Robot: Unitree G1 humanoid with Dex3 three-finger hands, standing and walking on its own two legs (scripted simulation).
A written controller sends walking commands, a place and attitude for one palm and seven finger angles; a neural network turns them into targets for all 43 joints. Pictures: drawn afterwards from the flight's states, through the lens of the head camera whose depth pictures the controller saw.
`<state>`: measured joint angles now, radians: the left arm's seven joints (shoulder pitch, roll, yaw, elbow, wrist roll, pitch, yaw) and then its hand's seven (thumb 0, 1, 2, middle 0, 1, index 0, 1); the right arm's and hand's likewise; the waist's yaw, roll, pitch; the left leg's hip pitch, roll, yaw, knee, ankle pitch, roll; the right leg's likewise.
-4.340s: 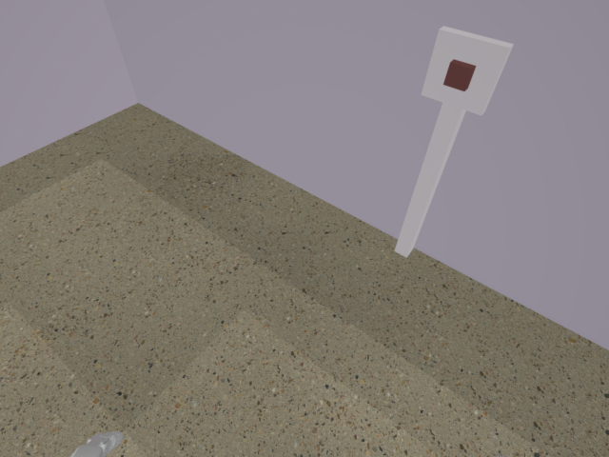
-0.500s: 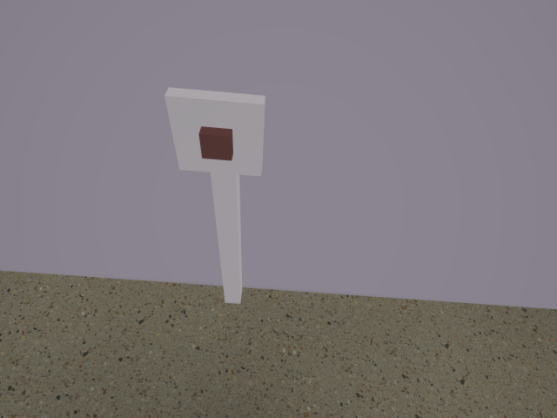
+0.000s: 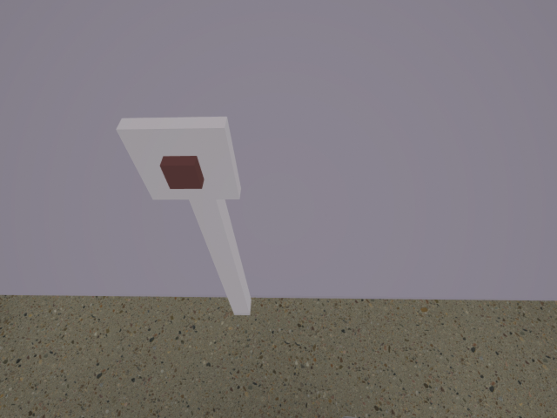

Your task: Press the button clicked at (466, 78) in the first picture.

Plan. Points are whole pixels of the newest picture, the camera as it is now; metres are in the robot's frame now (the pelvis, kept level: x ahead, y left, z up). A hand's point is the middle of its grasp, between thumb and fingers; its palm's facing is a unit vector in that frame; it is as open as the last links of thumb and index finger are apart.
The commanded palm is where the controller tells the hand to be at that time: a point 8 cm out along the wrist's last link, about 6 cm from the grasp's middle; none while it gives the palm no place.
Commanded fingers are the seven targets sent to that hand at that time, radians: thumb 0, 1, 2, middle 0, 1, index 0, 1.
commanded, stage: come to a stop and stand still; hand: left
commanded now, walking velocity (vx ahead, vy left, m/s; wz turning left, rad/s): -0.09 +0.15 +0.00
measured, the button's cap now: (183, 171) +0.51 +0.19 +0.04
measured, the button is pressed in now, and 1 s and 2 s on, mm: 0 0 0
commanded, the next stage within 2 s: look again from close up in 0.56 s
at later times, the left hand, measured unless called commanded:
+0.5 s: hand out of the picture -0.07 +0.25 -0.17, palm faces +0.07 -0.98 -0.18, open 7.3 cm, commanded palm none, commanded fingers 0.00 0.90 0.90 -0.20 -0.30 -0.20 -0.30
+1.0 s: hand out of the picture -0.01 +0.20 -0.17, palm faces +0.04 -0.98 -0.20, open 7.2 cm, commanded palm none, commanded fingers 0.00 0.90 0.90 -0.20 -0.30 -0.20 -0.30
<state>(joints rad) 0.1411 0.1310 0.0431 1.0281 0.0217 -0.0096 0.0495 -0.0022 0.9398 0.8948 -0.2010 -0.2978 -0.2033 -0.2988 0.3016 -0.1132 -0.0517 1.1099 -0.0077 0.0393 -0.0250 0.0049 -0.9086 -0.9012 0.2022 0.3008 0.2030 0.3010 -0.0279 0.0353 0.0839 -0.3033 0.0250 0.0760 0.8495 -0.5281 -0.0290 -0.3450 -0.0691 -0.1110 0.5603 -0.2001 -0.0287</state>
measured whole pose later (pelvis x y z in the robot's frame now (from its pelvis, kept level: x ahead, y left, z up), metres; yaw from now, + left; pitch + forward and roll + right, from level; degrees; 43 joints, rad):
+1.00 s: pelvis -0.05 +0.02 +0.00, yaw +0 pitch -1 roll -1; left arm 0.28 0.17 0.02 1.04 0.01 -0.02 0.05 0.01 0.95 0.89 -0.20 -0.30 -0.20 -0.30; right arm 0.28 -0.15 -0.02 1.07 -0.02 0.00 -0.04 0.01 -0.91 -0.90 0.20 0.30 0.20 0.30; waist -0.01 -0.01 -0.01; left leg -0.20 0.05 0.03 0.55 -0.32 -0.01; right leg -0.17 0.02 -0.09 0.51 -0.31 -0.04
